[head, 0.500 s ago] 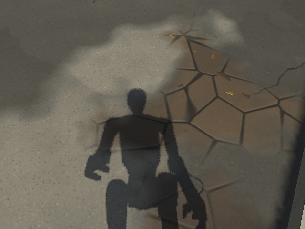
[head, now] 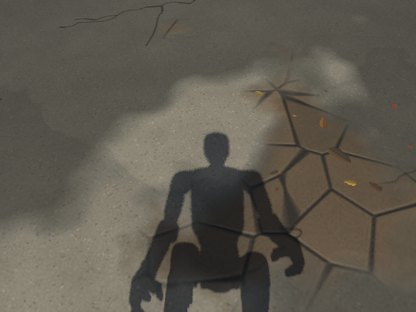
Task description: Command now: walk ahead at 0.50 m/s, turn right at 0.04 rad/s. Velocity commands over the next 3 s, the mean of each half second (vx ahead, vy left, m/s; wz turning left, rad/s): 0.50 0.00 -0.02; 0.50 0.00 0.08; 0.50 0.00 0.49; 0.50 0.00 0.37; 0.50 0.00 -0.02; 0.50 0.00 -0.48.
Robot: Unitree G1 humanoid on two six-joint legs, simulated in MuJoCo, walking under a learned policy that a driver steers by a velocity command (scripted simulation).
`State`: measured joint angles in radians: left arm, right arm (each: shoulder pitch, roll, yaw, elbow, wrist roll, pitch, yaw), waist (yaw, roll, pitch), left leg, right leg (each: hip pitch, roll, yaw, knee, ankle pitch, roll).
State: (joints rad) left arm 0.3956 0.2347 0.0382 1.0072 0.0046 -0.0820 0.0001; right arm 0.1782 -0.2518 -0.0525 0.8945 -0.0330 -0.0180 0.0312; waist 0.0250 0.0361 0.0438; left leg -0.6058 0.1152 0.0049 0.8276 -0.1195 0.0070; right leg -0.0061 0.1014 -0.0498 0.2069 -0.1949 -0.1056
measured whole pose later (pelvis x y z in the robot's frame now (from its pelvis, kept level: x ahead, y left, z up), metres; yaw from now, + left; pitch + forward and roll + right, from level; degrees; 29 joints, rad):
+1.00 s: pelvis +0.55 +0.01 +0.00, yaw +4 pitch -1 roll +0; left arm 0.32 0.21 0.05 1.01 0.02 -0.10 0.00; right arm 0.24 -0.24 -0.06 0.96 -0.03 -0.02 0.02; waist 0.00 0.04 0.04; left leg -0.55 0.07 -0.03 1.07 -0.21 0.06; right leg -0.11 0.06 -0.15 0.29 -0.17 -0.10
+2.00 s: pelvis +1.09 +0.14 -0.01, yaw +31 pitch +0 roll +0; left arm 0.22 0.25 0.04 0.85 0.02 -0.07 -0.01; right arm 0.32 -0.28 -0.05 0.89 -0.03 -0.05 0.01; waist -0.02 0.04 0.05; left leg -0.35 -0.05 -0.06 1.13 -0.34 0.08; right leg -0.28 0.04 -0.06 0.44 -0.16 -0.07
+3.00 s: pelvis +1.53 +0.39 -0.03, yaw +11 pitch +0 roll +0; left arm 0.09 0.24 0.06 0.81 0.03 -0.02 -0.03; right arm 0.36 -0.22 -0.04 0.94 -0.02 -0.05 -0.01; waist -0.02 0.00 0.07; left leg -0.16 0.07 0.16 1.09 -0.45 0.00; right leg -0.43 0.08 -0.11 0.63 -0.22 -0.16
